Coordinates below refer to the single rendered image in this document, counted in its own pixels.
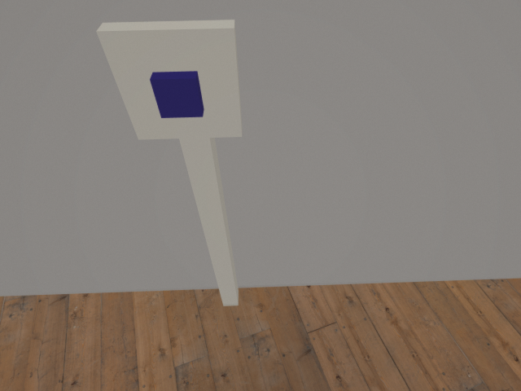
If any panel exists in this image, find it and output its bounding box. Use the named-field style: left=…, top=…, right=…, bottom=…
left=96, top=20, right=242, bottom=306

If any button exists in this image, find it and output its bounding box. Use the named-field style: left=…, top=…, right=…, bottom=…
left=150, top=71, right=204, bottom=118

